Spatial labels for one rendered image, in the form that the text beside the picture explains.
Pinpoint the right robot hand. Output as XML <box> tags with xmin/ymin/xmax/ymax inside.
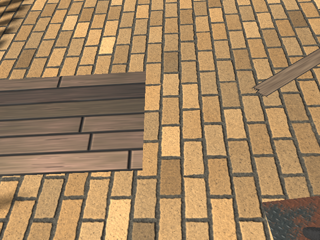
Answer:
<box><xmin>302</xmin><ymin>227</ymin><xmax>320</xmax><ymax>240</ymax></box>

